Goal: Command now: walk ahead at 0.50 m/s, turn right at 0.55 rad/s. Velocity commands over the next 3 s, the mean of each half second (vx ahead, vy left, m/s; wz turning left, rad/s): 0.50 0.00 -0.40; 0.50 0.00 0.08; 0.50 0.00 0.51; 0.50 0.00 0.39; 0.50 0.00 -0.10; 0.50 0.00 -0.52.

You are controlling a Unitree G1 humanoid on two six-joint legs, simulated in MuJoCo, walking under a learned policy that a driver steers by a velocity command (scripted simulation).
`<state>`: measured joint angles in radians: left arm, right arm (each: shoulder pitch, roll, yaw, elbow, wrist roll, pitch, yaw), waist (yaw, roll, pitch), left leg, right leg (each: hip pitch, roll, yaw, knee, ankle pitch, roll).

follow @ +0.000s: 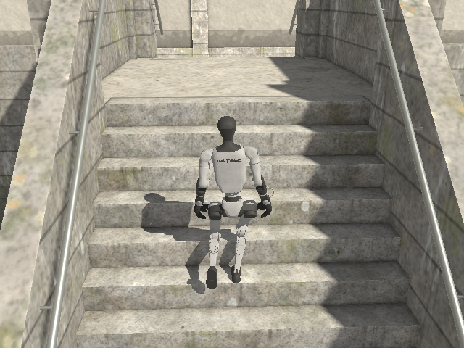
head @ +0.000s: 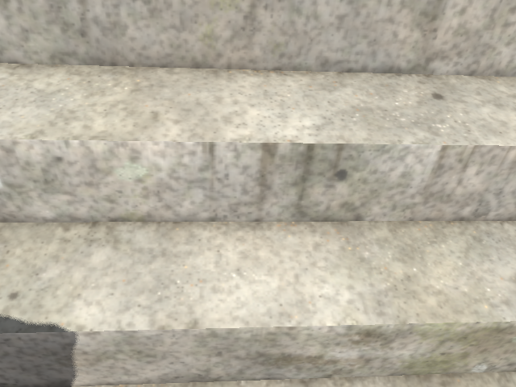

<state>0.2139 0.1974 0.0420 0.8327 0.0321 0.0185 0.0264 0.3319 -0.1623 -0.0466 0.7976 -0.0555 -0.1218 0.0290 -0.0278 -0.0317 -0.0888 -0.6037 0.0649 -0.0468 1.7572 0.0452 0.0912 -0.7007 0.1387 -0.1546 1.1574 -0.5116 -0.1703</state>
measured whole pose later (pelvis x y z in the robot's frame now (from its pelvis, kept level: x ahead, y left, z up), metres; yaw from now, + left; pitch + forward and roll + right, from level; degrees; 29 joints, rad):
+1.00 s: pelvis +0.46 -0.12 +0.40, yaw -7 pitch +2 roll -2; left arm 0.08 0.13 0.03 0.72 0.02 -0.03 0.01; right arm 0.38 -0.15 -0.10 0.85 -0.03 -0.12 0.02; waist -0.05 0.01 -0.02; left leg -0.62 0.00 -0.11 1.75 0.07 0.08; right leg -0.77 -0.11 -0.22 1.24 -0.50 -0.07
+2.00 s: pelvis +0.92 -0.06 +0.80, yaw +17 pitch +5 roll -5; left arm -0.05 0.04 -0.05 0.64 -0.01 -0.02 0.02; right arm 0.42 -0.12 -0.07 0.95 0.05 -0.15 -0.01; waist -0.02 0.03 0.01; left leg -0.29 -0.05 -0.09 0.69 0.18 0.11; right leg -0.90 0.07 -0.18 1.26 -0.53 -0.23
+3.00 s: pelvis +1.25 +0.18 +1.00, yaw -1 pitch +1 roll -2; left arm 0.09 0.17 0.03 0.64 0.00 0.03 0.00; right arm 0.47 -0.16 -0.07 0.82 -0.03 -0.13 0.03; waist -0.06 -0.04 -0.04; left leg -0.43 0.08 -0.04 1.55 -0.06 0.03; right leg -0.76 0.15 -0.17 1.26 -0.55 -0.20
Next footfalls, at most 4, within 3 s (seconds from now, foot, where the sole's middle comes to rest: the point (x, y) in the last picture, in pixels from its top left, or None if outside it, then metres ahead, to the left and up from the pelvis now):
0.34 left None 0.35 0.10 -0.47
0.86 right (382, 276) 0.57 -0.24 -0.27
1.42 left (278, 107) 0.81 -0.03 -0.06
2.00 right None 1.07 -0.09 0.15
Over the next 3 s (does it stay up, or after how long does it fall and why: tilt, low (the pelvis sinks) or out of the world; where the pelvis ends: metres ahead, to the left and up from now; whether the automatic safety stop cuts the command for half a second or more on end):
stays up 1.25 0.18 1.00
